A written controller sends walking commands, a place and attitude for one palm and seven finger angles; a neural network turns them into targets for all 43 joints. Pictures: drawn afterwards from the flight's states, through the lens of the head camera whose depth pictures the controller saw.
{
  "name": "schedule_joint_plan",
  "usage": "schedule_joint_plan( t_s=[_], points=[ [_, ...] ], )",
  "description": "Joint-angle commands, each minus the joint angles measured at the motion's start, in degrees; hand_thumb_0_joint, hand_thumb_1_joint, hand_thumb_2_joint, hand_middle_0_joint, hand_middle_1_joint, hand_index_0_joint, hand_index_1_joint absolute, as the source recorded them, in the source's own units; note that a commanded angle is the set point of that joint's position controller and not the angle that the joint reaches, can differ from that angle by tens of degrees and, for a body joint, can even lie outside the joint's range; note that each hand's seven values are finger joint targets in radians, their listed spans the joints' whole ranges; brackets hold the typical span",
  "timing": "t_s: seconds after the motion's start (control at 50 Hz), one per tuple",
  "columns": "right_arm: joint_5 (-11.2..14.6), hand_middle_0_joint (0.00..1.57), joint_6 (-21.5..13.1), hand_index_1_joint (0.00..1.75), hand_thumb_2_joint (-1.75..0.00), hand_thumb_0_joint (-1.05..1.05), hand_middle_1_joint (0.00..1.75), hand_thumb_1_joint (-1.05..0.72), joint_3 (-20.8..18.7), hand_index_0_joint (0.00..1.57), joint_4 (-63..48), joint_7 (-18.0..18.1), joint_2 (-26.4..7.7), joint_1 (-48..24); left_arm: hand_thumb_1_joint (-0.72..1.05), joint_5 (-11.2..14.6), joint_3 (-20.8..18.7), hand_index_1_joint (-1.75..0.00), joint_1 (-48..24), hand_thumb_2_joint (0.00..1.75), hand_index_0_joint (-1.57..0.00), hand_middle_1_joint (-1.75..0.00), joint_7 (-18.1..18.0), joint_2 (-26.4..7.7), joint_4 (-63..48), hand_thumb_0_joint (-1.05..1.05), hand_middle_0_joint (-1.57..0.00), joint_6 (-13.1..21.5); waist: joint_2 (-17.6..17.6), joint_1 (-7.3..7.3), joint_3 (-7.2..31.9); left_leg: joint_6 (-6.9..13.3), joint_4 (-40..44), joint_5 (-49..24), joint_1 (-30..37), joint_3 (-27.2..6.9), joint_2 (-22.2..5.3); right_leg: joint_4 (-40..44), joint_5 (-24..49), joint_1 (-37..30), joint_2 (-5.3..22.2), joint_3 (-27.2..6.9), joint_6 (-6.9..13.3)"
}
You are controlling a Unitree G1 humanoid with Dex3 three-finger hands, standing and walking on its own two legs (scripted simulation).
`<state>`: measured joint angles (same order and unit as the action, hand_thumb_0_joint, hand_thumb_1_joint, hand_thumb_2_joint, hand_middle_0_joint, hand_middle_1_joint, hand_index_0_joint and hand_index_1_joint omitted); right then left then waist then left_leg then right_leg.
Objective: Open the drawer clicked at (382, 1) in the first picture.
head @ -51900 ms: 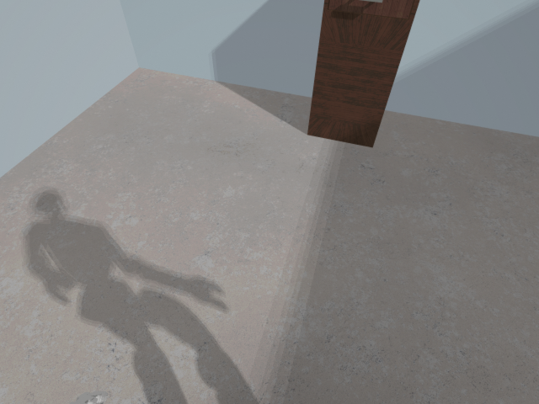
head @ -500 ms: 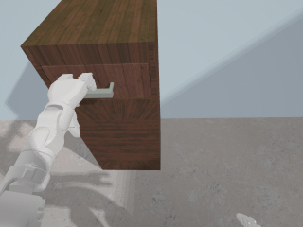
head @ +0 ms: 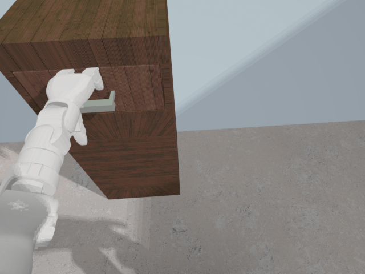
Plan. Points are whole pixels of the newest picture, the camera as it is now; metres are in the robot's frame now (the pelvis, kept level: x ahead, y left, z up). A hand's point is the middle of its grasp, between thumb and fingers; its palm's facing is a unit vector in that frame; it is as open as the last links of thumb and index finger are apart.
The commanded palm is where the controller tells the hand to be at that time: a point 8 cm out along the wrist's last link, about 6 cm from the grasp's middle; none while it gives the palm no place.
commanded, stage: move the hooked fingers above the handle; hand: left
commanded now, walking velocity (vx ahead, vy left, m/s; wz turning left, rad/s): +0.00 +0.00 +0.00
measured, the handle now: (95, 100) +0.54 +0.24 +0.05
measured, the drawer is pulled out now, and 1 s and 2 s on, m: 0.00 0.00 0.00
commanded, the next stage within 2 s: lower the fingers behind the handle in 0.86 s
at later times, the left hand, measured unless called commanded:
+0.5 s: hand (76, 104) +0.48 +0.26 +0.09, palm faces -0.03 -0.01 -1.00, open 13.8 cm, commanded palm +0.47 +0.25 +0.16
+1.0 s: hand (77, 104) +0.48 +0.25 +0.09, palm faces -0.06 -0.02 -1.00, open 13.8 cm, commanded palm +0.46 +0.25 +0.16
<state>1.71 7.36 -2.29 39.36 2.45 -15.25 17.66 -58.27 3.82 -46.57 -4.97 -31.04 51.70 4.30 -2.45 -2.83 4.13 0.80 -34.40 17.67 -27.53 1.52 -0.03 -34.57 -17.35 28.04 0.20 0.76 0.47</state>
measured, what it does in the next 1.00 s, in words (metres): stands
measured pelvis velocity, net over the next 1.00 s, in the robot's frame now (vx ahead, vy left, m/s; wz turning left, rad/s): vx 0.01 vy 0.01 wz -0.01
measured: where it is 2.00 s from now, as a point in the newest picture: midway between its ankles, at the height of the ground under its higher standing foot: outside the picture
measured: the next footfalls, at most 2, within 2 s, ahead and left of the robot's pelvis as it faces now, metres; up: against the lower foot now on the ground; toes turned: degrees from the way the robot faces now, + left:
none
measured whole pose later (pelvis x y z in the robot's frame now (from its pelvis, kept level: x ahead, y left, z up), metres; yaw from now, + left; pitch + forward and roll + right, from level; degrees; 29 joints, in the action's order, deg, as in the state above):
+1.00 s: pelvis +0.01 +0.01 +0.00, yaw -1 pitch +13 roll -1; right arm 1.4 8.1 -2.3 38.7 2.2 -14.8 18.9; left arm -59.0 1.7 -46.6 -5.2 -32.2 53.2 3.8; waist -2.7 -3.4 5.3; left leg 1.4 -35.5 18.9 -29.2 2.1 -0.3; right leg -34.3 -17.6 29.3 -0.1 0.1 -0.2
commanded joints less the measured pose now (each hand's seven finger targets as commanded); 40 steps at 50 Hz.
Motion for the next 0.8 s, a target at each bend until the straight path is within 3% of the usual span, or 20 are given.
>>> schedule_joint_plan(
  t_s=[0.0, 0.02, 0.06, 0.12, 0.14, 0.18, 0.2, 0.26, 0.28, 0.32, 0.36, 0.4, 0.42, 0.48, 0.52, 0.58, 0.6, 0.68, 0.74, 0.78],
  points=[
    [-0.4, 0.2, -1.7, 0.3, -0.9, 0.0, 0.3, -0.9, -2.9, 0.2, -4.4, 0.6, -8.5, 5.3, -0.5, -0.6, -7.2, -1.2, -31.1, 0.3, -0.3, -1.2, -4.1, -18.7, -7.0, 0.0, -0.3, 0.3, 1.7, -1.81, 22.0, 1.9, 1.3, -18.1, 6.8, 0.2, 1.4, 2.8, 18.4, -9.1, -1.6, -0.9, 1.2],
    [-0.4, 0.2, -1.8, 0.3, -0.9, 0.0, 0.3, -0.9, -2.9, 0.2, -4.2, 0.7, -8.6, 5.6, -0.5, -1.0, -6.6, -1.2, -31.7, 0.3, -0.3, -1.2, -4.3, -18.4, -5.7, 0.0, -0.3, 0.1, 0.8, -2.45, 21.8, 1.9, 1.0, -17.6, 6.4, 0.4, 1.4, 2.8, 18.3, -8.2, -1.6, -0.9, 1.2],
    [-0.8, 0.2, -1.9, 0.3, -0.9, 0.0, 0.3, -0.9, -3.3, 0.2, -4.2, 0.6, -8.6, 6.6, -0.5, -1.5, -8.5, -1.2, -31.9, 0.3, -0.3, -1.2, -4.6, -20.4, -7.2, 0.0, -0.3, 0.6, -1.9, -1.25, 26.3, 1.7, 0.5, -20.9, 8.2, 0.5, 1.2, 1.7, 20.5, -9.4, -1.8, -0.8, 1.4],
    [-1.1, 0.2, -1.6, 0.3, -0.9, 0.0, 0.3, -0.9, -3.8, 0.2, -4.2, 0.0, -8.5, 7.7, -0.5, -1.0, -8.5, -1.2, -28.7, 0.3, -0.3, -1.2, -4.4, -18.9, -7.6, 0.0, -0.3, 0.9, -2.5, -0.47, 29.2, 1.6, -0.4, -27.0, 9.9, 0.6, 0.9, 1.0, 24.9, -10.7, -2.1, -0.6, 1.5],
    [-1.0, 0.2, -1.4, 0.3, -0.9, 0.0, 0.3, -0.9, -3.8, 0.2, -4.3, 0.0, -8.6, 7.6, -0.5, -1.0, -9.4, -1.2, -26.7, 0.3, -0.3, -1.2, -4.3, -19.7, -6.8, 0.0, -0.3, 0.8, -1.8, -0.12, 28.2, 1.5, -0.3, -27.5, 9.3, 0.6, 0.7, 0.9, 25.2, -10.7, -2.2, -0.4, 1.5],
    [-0.8, 0.2, -1.1, 0.3, -0.9, 0.0, 0.3, -0.9, -3.9, 0.2, -4.3, -0.3, -8.8, 7.3, -0.5, -0.4, -7.2, -1.2, -26.7, 0.3, -0.3, -1.2, -3.8, -16.6, -7.1, 0.0, -0.3, 0.5, 0.6, -1.19, 24.9, 1.7, 0.3, -26.3, 8.4, 0.7, 0.5, 2.1, 24.1, -9.8, -2.3, -0.2, 1.3],
    [-0.7, 0.2, -1.0, 0.3, -0.9, 0.0, 0.3, -0.9, -4.0, 0.2, -4.4, -0.2, -9.0, 7.3, -0.5, -0.3, -9.5, -1.2, -25.7, 0.3, -0.3, -1.2, -4.0, -19.4, -7.5, 0.0, -0.3, 0.7, 1.0, -0.35, 25.4, 1.9, 0.6, -25.0, 7.9, 1.0, 0.6, 2.2, 23.7, -10.8, -2.3, -0.5, 1.2],
    [-0.5, 0.2, -0.8, 0.3, -0.9, 0.0, 0.3, -0.9, -3.7, 0.2, -4.6, 0.0, -8.9, 6.7, -0.5, -0.9, -8.9, -1.2, -25.6, 0.3, -0.3, -1.2, -4.2, -19.2, -8.3, 0.0, -0.3, 0.4, 0.6, -0.42, 23.5, 1.9, 1.5, -22.6, 7.3, 0.9, 0.6, 2.5, 21.7, -10.2, -2.3, -0.2, 1.3],
    [-0.6, 0.2, -0.9, 0.3, -0.9, 0.0, 0.3, -0.9, -3.7, 0.2, -4.5, 0.1, -9.0, 6.6, -0.5, -0.7, -8.5, -1.2, -26.8, 0.3, -0.3, -1.2, -4.3, -19.0, -9.5, 0.0, -0.3, 0.8, 0.6, -0.91, 23.7, 2.0, 1.4, -23.6, 7.9, 0.8, 0.6, 2.7, 22.2, -10.4, -2.3, -0.4, 1.4],
    [-0.6, 0.2, -0.9, 0.3, -0.9, 0.0, 0.3, -0.9, -3.9, 0.2, -4.7, 0.1, -8.8, 6.4, -0.5, -0.8, -9.6, -1.2, -25.6, 0.3, -0.3, -1.2, -4.5, -19.9, -11.3, 0.0, -0.3, 1.1, -1.4, -0.1, 25.6, 1.9, 1.3, -24.2, 9.8, 0.8, 0.6, 2.5, 21.9, -10.5, -2.4, -0.4, 1.5],
    [-0.6, 0.2, -1.0, 0.3, -0.9, 0.0, 0.3, -0.9, -3.8, 0.2, -4.5, 0.1, -8.6, 5.9, -0.5, -0.7, -8.1, -1.2, -26.1, 0.3, -0.3, -1.2, -4.6, -18.3, -11.0, 0.0, -0.3, 0.8, -2.1, -0.74, 23.7, 1.8, 1.4, -23.9, 10.2, 0.7, 0.5, 2.7, 21.0, -8.8, -2.4, -0.1, 1.5],
    [-0.4, 0.2, -0.9, 0.3, -0.9, 0.0, 0.3, -0.9, -3.6, 0.2, -4.5, 0.2, -8.9, 5.8, -0.5, -0.7, -9.1, -1.2, -25.8, 0.3, -0.3, -1.2, -4.7, -19.9, -9.7, 0.0, -0.3, 0.6, -0.6, -0.79, 22.5, 1.8, 1.7, -22.5, 9.1, 0.3, 0.5, 2.9, 19.7, -8.8, -2.4, 0.0, 1.4],
    [-0.3, 0.2, -1.1, 0.3, -0.9, 0.0, 0.3, -0.9, -3.5, 0.2, -4.5, 0.2, -8.7, 5.5, -0.5, -0.7, -6.1, -1.2, -27.8, 0.3, -0.3, -1.2, -4.6, -16.6, -10.2, 0.0, -0.3, 0.3, -1.5, -1.65, 21.4, 1.6, 1.9, -22.1, 10.0, -0.1, 0.3, 3.0, 18.4, -6.8, -2.4, 0.4, 1.5],
    [-0.6, 0.2, -1.4, 0.3, -0.9, 0.0, 0.3, -0.9, -3.6, 0.2, -4.0, 0.2, -8.7, 6.0, -0.5, -0.4, -4.4, -1.2, -30.3, 0.3, -0.3, -1.2, -4.3, -14.6, -9.8, 0.0, -0.3, 0.0, -1.2, -2.82, 21.5, 1.7, 1.4, -22.2, 12.2, -0.5, 0.1, 3.5, 16.9, -4.9, -2.4, 0.5, 1.6],
    [-0.6, 0.2, -1.4, 0.3, -0.9, 0.0, 0.3, -0.9, -3.7, 0.2, -4.2, 0.2, -8.6, 5.8, -0.5, -0.6, -5.6, -1.2, -30.2, 0.3, -0.3, -1.2, -4.1, -15.9, -10.5, 0.0, -0.3, 0.2, -2.0, -2.1, 23.6, 1.5, 1.1, -22.4, 13.3, -0.8, 0.3, 3.0, 16.9, -5.2, -2.4, 0.4, 1.5],
    [-0.8, 0.2, -1.6, 0.3, -0.9, 0.0, 0.3, -0.9, -3.6, 0.2, -3.9, 0.0, -8.3, 6.0, -0.5, -0.1, -2.0, -1.2, -32.9, 0.3, -0.3, -1.2, -3.8, -11.1, -10.1, 0.0, -0.3, 0.2, -1.0, -3.4, 22.7, 1.4, 0.6, -23.5, 14.2, -1.1, 0.1, 3.1, 16.9, -3.5, -2.4, 0.7, 1.5],
    [-0.7, 0.2, -1.5, 0.3, -0.9, 0.0, 0.3, -0.9, -3.5, 0.2, -4.0, 0.1, -8.4, 6.0, -0.5, -0.4, -4.9, -1.2, -30.9, 0.3, -0.3, -1.2, -3.9, -14.4, -8.8, 0.0, -0.3, -0.2, -0.9, -2.18, 23.3, 1.4, 0.5, -23.8, 13.4, -1.0, 0.3, 2.7, 17.4, -4.5, -2.4, 0.6, 1.6],
    [-1.0, 0.2, -1.1, 0.3, -0.9, 0.0, 0.3, -0.9, -3.1, 0.2, -4.2, -0.2, -8.4, 5.4, -0.5, -0.9, -5.0, -1.2, -31.4, 0.3, -0.3, -1.2, -4.3, -14.3, -7.6, 0.0, -0.3, -1.1, -1.0, -1.92, 22.9, 1.1, 0.3, -25.5, 12.4, -0.8, 0.2, 2.2, 18.7, -5.0, -2.3, 0.8, 1.7],
    [-1.1, 0.2, -0.8, 0.3, -0.9, 0.0, 0.3, -0.9, -3.0, 0.2, -5.4, -0.3, -8.3, 4.8, -0.5, -1.2, -6.8, -1.2, -28.7, 0.3, -0.3, -1.2, -4.2, -16.3, -8.9, 0.0, -0.3, -1.4, -1.8, -0.07, 26.0, 1.1, 0.0, -28.3, 12.1, -0.3, 0.4, 1.2, 21.9, -7.9, -2.2, 0.6, 1.7],
    [-1.0, 0.2, -0.5, 0.3, -0.9, 0.0, 0.3, -0.9, -3.0, 0.2, -5.7, -0.4, -8.4, 4.6, -0.5, -1.0, -7.6, -1.2, -26.6, 0.3, -0.3, -1.2, -3.8, -16.6, -8.2, 0.0, -0.3, -1.5, 0.3, -0.02, 24.6, 1.3, 0.1, -28.5, 10.6, -0.2, 0.3, 1.5, 22.6, -9.1, -2.2, 0.6, 1.6]
  ],
)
